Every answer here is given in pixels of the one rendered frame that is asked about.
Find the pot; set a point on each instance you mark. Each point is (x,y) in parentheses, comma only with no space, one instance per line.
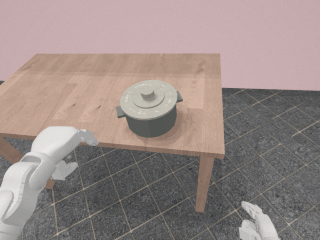
(151,128)

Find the robot left forearm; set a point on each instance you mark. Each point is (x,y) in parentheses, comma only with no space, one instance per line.
(19,191)

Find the right robot hand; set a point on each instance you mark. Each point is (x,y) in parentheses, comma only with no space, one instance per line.
(263,226)

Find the knob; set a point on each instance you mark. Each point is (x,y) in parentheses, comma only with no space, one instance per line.
(147,92)

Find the left robot hand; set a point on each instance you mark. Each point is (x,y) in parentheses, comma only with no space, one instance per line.
(57,142)

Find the table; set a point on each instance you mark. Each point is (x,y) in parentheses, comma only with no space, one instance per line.
(82,90)

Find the lid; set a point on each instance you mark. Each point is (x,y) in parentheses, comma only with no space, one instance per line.
(135,106)

